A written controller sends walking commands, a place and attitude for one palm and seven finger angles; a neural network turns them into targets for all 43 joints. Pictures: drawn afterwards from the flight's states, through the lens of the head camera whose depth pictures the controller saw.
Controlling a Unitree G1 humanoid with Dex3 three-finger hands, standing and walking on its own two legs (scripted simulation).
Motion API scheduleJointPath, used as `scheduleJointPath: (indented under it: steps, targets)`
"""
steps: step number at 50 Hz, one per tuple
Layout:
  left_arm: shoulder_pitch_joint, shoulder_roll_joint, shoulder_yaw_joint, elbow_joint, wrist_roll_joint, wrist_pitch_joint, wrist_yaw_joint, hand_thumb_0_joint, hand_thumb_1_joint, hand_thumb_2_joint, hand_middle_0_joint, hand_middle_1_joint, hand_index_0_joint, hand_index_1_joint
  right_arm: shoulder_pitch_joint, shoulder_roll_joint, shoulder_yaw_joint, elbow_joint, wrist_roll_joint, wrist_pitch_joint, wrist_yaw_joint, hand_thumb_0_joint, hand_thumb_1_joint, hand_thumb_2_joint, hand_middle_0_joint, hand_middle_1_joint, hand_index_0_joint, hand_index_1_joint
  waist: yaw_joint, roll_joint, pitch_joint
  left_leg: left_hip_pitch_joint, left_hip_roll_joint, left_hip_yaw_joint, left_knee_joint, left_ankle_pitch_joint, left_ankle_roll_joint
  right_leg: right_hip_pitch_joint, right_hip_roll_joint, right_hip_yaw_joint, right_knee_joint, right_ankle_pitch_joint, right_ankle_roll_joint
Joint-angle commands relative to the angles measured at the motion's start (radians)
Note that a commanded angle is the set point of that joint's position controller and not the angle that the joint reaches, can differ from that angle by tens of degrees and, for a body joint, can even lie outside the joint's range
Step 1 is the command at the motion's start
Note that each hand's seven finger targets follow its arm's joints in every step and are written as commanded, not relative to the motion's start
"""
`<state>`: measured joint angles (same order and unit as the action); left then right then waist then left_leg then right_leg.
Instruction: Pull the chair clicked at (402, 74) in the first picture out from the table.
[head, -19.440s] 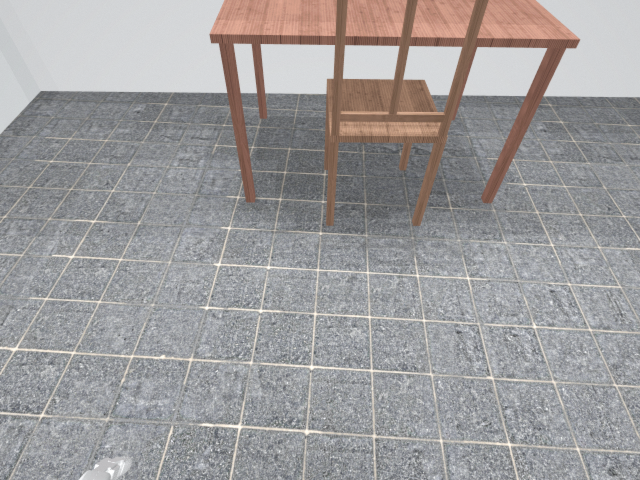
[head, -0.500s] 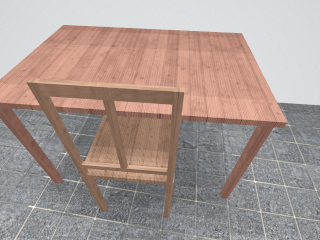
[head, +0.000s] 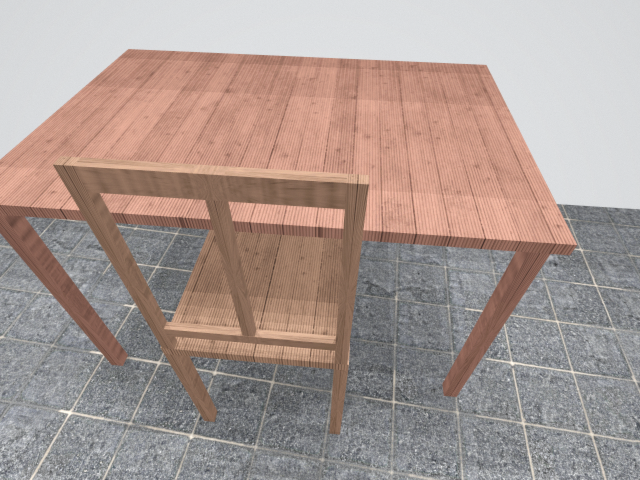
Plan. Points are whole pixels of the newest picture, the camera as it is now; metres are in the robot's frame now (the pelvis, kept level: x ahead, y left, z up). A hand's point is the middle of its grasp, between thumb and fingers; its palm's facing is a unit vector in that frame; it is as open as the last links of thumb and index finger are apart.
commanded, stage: look again from close up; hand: left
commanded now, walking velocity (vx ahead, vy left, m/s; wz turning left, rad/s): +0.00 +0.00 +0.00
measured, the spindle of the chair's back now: (235, 277) +0.44 +0.18 -0.05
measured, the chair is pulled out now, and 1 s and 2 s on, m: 0.00 0.00 0.00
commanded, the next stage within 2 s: raise the hand toward the chair's back in 0.52 s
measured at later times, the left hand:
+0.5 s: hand out of the picture -0.03 +0.15 -0.17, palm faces +0.06 -0.98 -0.17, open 7.3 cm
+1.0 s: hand (233, 438) +0.19 +0.13 -0.04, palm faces -0.07 -0.99 +0.10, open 8.8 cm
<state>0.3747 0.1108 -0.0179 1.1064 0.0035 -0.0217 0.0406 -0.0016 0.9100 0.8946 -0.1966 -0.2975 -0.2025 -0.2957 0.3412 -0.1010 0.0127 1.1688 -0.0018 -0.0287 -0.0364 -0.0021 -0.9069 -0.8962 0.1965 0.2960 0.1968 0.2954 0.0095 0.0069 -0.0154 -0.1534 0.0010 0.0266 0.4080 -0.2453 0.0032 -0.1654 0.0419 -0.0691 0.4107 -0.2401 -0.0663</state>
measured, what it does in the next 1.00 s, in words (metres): lowers itself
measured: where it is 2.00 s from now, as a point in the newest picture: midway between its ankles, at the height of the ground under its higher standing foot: outside the picture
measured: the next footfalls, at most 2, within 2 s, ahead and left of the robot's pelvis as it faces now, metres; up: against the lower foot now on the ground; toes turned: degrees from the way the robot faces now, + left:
none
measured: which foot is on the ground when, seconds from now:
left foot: down 0.00-1.00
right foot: down 0.00-1.00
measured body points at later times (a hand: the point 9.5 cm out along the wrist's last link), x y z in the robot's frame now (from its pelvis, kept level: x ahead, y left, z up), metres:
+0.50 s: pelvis +0.00 +0.00 +0.00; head +0.00 -0.01 +0.45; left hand -0.03 +0.20 -0.16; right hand -0.03 -0.20 -0.17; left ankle -0.02 +0.12 -0.74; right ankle -0.01 -0.07 -0.74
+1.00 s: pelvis -0.03 +0.01 -0.06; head +0.01 +0.02 +0.39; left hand +0.18 +0.18 -0.04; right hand +0.18 -0.27 -0.10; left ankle -0.02 +0.12 -0.74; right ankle -0.01 -0.07 -0.74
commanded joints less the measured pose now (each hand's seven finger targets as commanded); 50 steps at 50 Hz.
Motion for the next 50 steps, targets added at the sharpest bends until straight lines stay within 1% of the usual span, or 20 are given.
scheduleJointPath:
  steps: [1, 11, 18, 22, 30, 31, 32, 33, 34, 35, 36, 38, 39, 41, 42, 43, 44, 47, 48, 50]
  targets:
    - [0.085, 0.087, 0.021, -0.024, 0.003, -0.011, 0.004, 0.000, 0.900, 0.900, -0.200, -0.300, -0.200, -0.300, 0.087, -0.070, -0.008, -0.009, 0.001, -0.005, -0.005, 0.000, -0.900, -0.900, 0.200, 0.300, 0.200, 0.300, -0.005, -0.020, 0.112, -0.037, 0.079, -0.084, -0.065, 0.110, 0.030, -0.064, -0.134, 0.143, -0.109, 0.081, 0.015]
    - [0.093, 0.086, 0.021, -0.027, 0.003, -0.013, 0.004, 0.000, 0.900, 0.900, -0.200, -0.300, -0.200, -0.300, 0.087, -0.068, -0.009, -0.009, 0.002, -0.010, -0.006, 0.000, -0.900, -0.900, 0.200, 0.300, 0.200, 0.300, -0.003, -0.010, 0.077, -0.018, 0.082, -0.086, -0.057, 0.143, 0.034, -0.046, -0.135, 0.142, -0.103, 0.122, 0.015]
    - [0.087, 0.087, 0.020, -0.027, 0.003, -0.010, 0.003, 0.000, 0.900, 0.900, -0.200, -0.300, -0.200, -0.300, 0.085, -0.066, -0.008, -0.008, 0.002, -0.006, -0.006, 0.000, -0.900, -0.900, 0.200, 0.300, 0.200, 0.300, -0.003, 0.000, 0.122, -0.041, 0.080, -0.083, -0.067, 0.105, 0.031, -0.067, -0.131, 0.142, -0.117, 0.076, 0.014]
    - [0.091, 0.086, 0.022, -0.027, 0.002, -0.014, 0.004, 0.000, 0.900, 0.900, -0.200, -0.300, -0.200, -0.300, 0.091, -0.070, -0.008, -0.007, 0.002, -0.012, -0.008, 0.000, -0.900, -0.900, 0.200, 0.300, 0.200, 0.300, -0.004, -0.006, 0.068, -0.010, 0.086, -0.089, -0.056, 0.163, 0.034, -0.038, -0.135, 0.137, -0.093, 0.148, 0.011]
    - [0.091, 0.087, 0.021, -0.027, 0.004, -0.013, 0.005, 0.000, 0.900, 0.900, -0.200, -0.300, -0.200, -0.300, 0.089, -0.069, -0.008, -0.004, 0.002, -0.010, -0.007, 0.000, -0.900, -0.900, 0.200, 0.300, 0.200, 0.300, -0.005, -0.019, 0.095, -0.025, 0.085, -0.084, -0.061, 0.143, 0.032, -0.048, -0.135, 0.143, -0.099, 0.136, 0.012]
    - [0.109, 0.127, 0.029, 0.008, 0.021, -0.039, 0.041, 0.000, 0.900, 0.900, -0.200, -0.300, -0.200, -0.300, -0.056, -0.118, -0.010, -0.096, -0.001, -0.011, 0.007, 0.000, -0.900, -0.900, 0.200, 0.300, 0.200, 0.300, 0.034, -0.038, 0.215, -0.210, 0.069, -0.020, 0.157, 0.042, -0.014, -0.057, -0.208, 0.200, -0.081, 0.584, 0.087]
    - [-0.596, 0.262, 0.001, -1.478, -0.212, -0.243, -0.002, 0.000, 0.877, 0.890, -0.198, -0.296, -0.198, -0.296, -0.052, -0.350, -0.046, -0.490, 0.035, -0.160, -0.033, 0.000, -0.900, -0.900, 0.200, 0.300, 0.200, 0.300, -0.124, 0.144, -0.270, 0.111, -0.007, -0.017, 0.008, 0.163, 0.043, 0.017, -0.132, 0.155, 0.011, 0.312, 0.054]
    - [-0.534, 0.334, 0.094, -1.412, -0.172, -0.229, 0.048, 0.000, 0.853, 0.880, -0.195, -0.293, -0.195, -0.293, -0.212, -0.244, 0.000, -0.423, 0.044, -0.233, -0.070, 0.000, -0.900, -0.900, 0.200, 0.300, 0.200, 0.300, -0.077, 0.206, -0.182, 0.081, 0.018, 0.027, 0.029, 0.159, 0.041, -0.039, -0.064, 0.101, 0.018, 0.132, 0.043]
    - [-0.265, 0.193, 0.055, -1.162, -0.153, -0.181, 0.082, 0.000, 0.830, 0.870, -0.193, -0.289, -0.193, -0.289, -0.139, -0.266, -0.032, -0.384, 0.023, -0.279, -0.065, 0.000, -0.900, -0.900, 0.200, 0.300, 0.200, 0.300, -0.063, 0.223, -0.204, 0.029, 0.012, 0.019, 0.017, 0.090, 0.025, -0.051, -0.057, 0.048, 0.031, 0.025, 0.024]
    - [0.027, -0.008, -0.057, -0.902, -0.158, -0.078, 0.086, 0.000, 0.807, 0.860, -0.191, -0.285, -0.191, -0.285, -0.118, -0.206, -0.023, -0.378, 0.052, -0.287, -0.047, 0.000, -0.900, -0.900, 0.200, 0.300, 0.200, 0.300, -0.049, 0.096, -0.059, -0.071, 0.012, -0.027, 0.028, 0.051, 0.028, -0.103, -0.065, 0.018, 0.033, 0.018, 0.033]
    - [-0.064, -0.012, -0.078, -1.086, -0.195, -0.078, 0.073, 0.000, 0.783, 0.850, -0.188, -0.282, -0.188, -0.282, -0.102, -0.252, -0.029, -0.426, 0.059, -0.293, -0.048, 0.000, -0.900, -0.900, 0.200, 0.300, 0.200, 0.300, -0.054, 0.073, -0.052, -0.091, 0.008, -0.052, 0.063, 0.021, 0.037, -0.118, -0.071, 0.013, 0.052, -0.006, 0.040]
    - [-0.084, -0.015, -0.126, -1.149, -0.211, -0.174, 0.037, 0.000, 0.737, 0.830, -0.184, -0.274, -0.184, -0.274, -0.144, -0.273, -0.035, -0.489, 0.057, -0.328, -0.067, 0.000, -0.900, -0.900, 0.200, 0.300, 0.200, 0.300, -0.082, -0.063, -0.002, -0.140, -0.010, -0.044, 0.146, -0.044, 0.045, -0.235, -0.079, 0.033, 0.040, -0.137, 0.064]
    - [-0.090, -0.009, -0.118, -1.098, -0.206, -0.214, 0.023, 0.000, 0.713, 0.820, -0.181, -0.271, -0.181, -0.271, -0.132, -0.286, -0.043, -0.511, 0.040, -0.336, -0.066, 0.000, -0.900, -0.900, 0.200, 0.300, 0.200, 0.300, -0.100, -0.210, 0.022, -0.202, -0.020, -0.051, 0.204, -0.074, 0.043, -0.328, -0.078, 0.050, 0.049, -0.233, 0.071]
    - [-0.042, -0.054, -0.095, -0.898, -0.206, -0.314, -0.035, 0.000, 0.667, 0.800, -0.177, -0.263, -0.177, -0.263, -0.150, -0.293, -0.068, -0.546, 0.016, -0.334, -0.054, 0.000, -0.900, -0.900, 0.200, 0.300, 0.200, 0.300, -0.082, -0.409, 0.075, -0.404, -0.023, -0.071, 0.307, -0.129, 0.023, -0.476, -0.087, 0.070, 0.127, -0.361, 0.074]
    - [0.060, -0.040, -0.046, -0.872, -0.224, -0.380, -0.079, 0.000, 0.643, 0.790, -0.174, -0.260, -0.174, -0.260, -0.163, -0.292, -0.081, -0.574, 0.012, -0.335, -0.042, 0.000, -0.900, -0.900, 0.200, 0.300, 0.200, 0.300, -0.035, -0.444, 0.035, -0.477, -0.023, -0.071, 0.343, -0.134, 0.011, -0.472, -0.092, 0.091, 0.167, -0.372, 0.073]
    - [0.208, -0.001, 0.018, -0.834, -0.231, -0.432, -0.129, 0.000, 0.620, 0.780, -0.172, -0.256, -0.172, -0.256, -0.184, -0.288, -0.091, -0.606, 0.013, -0.330, -0.019, 0.000, -0.900, -0.900, 0.200, 0.300, 0.200, 0.300, 0.029, -0.380, -0.008, -0.516, -0.035, -0.058, 0.357, -0.126, -0.002, -0.426, -0.095, 0.109, 0.205, -0.323, 0.063]
    - [0.282, 0.004, 0.049, -0.859, -0.251, -0.493, -0.182, 0.000, 0.597, 0.770, -0.170, -0.252, -0.170, -0.252, -0.205, -0.283, -0.093, -0.636, 0.013, -0.321, 0.005, 0.000, -0.900, -0.900, 0.200, 0.300, 0.200, 0.300, 0.051, -0.347, -0.076, -0.536, -0.043, -0.047, 0.383, -0.102, -0.009, -0.377, -0.095, 0.105, 0.266, -0.200, 0.058]
    - [0.332, 0.108, 0.171, -0.881, -0.219, -0.636, -0.291, 0.000, 0.527, 0.740, -0.163, -0.241, -0.163, -0.241, -0.252, -0.264, -0.115, -0.699, 0.016, -0.277, 0.054, 0.000, -0.900, -0.900, 0.200, 0.300, 0.200, 0.300, 0.080, -0.140, -0.230, -0.612, -0.054, -0.002, 0.485, 0.008, -0.015, -0.313, -0.098, 0.101, 0.453, 0.146, 0.045]
    - [0.357, 0.172, 0.238, -0.864, -0.182, -0.634, -0.275, 0.000, 0.503, 0.730, -0.160, -0.238, -0.160, -0.238, -0.251, -0.259, -0.123, -0.705, 0.013, -0.247, 0.064, 0.000, -0.900, -0.900, 0.200, 0.300, 0.200, 0.300, 0.107, -0.004, -0.257, -0.620, -0.052, 0.010, 0.505, 0.040, -0.015, -0.315, -0.097, 0.101, 0.495, 0.190, 0.032]
    - [0.268, 0.155, 0.179, -1.074, -0.160, -0.619, -0.250, 0.000, 0.457, 0.710, -0.156, -0.230, -0.156, -0.230, -0.288, -0.247, -0.116, -0.780, 0.009, -0.203, 0.071, 0.000, -0.900, -0.900, 0.200, 0.300, 0.200, 0.300, 0.099, 0.089, -0.287, -0.604, -0.044, 0.028, 0.527, 0.057, -0.001, -0.392, -0.079, 0.075, 0.554, 0.135, 0.013]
